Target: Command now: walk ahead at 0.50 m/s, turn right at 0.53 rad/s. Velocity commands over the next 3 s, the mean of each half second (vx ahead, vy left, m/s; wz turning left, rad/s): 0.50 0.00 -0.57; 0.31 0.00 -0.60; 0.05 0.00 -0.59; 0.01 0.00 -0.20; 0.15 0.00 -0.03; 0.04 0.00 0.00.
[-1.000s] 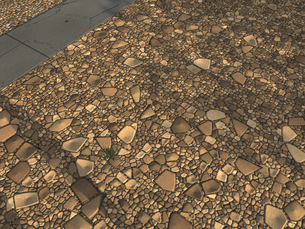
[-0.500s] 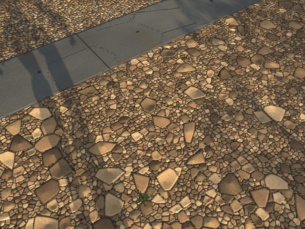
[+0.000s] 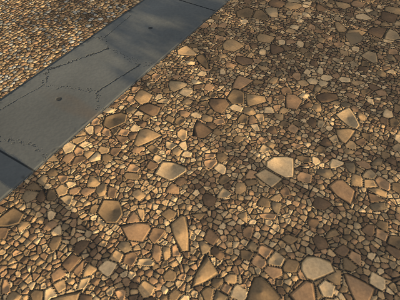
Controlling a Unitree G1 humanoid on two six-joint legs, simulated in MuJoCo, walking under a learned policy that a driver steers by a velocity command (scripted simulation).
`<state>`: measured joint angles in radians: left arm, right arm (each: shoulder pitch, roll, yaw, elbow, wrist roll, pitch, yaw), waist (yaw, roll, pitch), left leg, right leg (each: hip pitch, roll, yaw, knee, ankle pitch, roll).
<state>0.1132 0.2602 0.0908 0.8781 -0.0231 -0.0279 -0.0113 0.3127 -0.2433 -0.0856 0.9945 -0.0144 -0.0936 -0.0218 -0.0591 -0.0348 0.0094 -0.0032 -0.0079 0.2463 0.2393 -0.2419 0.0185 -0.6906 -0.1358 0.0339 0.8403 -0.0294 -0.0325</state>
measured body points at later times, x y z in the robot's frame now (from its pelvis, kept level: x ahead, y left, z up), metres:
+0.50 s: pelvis +0.27 -0.08 +0.00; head +0.30 -0.11 +0.45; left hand +0.39 +0.18 -0.11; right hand +0.41 -0.39 -0.09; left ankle +0.50 +0.06 -0.68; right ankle +0.22 -0.14 -0.74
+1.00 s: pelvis +0.49 -0.10 +0.00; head +0.53 -0.13 +0.45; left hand +0.79 +0.03 -0.09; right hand +0.41 -0.40 -0.12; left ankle +0.57 -0.02 -0.74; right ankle +0.48 -0.27 -0.69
